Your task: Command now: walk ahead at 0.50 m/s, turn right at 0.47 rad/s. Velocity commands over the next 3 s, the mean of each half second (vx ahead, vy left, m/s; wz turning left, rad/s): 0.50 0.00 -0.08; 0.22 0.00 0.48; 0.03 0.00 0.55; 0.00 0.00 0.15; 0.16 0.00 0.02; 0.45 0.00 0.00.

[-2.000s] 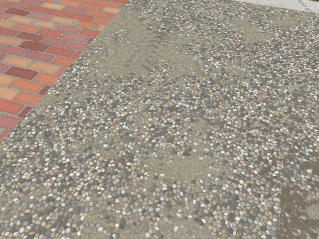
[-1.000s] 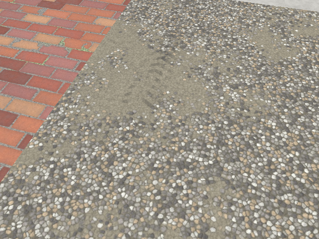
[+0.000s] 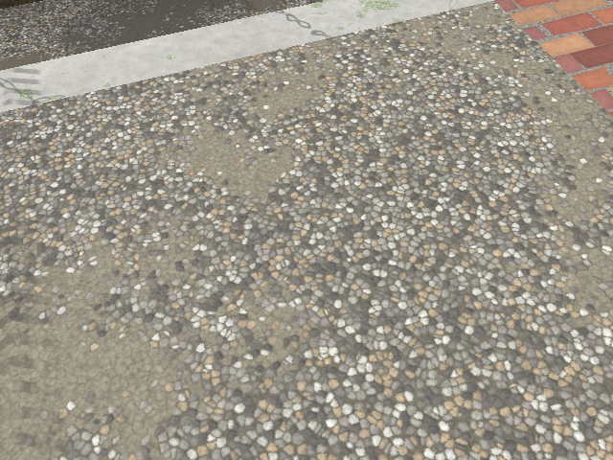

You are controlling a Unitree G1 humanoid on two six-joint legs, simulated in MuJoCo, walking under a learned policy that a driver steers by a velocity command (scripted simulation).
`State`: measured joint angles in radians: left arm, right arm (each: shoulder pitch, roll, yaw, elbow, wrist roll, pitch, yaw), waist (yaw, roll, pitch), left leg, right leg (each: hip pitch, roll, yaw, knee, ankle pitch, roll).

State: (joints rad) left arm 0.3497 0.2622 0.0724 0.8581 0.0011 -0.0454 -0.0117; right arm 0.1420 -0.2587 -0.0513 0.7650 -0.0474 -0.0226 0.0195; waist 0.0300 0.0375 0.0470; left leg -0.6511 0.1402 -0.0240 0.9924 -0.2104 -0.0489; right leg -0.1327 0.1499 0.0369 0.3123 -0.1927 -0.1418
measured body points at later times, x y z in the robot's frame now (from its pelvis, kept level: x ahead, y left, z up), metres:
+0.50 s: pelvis +0.29 +0.05 +0.00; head +0.31 +0.06 +0.45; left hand +0.41 +0.31 -0.12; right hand +0.33 -0.22 -0.13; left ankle +0.31 +0.12 -0.74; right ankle +0.30 -0.09 -0.67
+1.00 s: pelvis +0.45 +0.01 +0.00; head +0.50 +0.00 +0.44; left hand +0.51 +0.30 -0.10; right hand +0.64 -0.23 -0.13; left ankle +0.40 +0.13 -0.66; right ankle +0.55 -0.06 -0.74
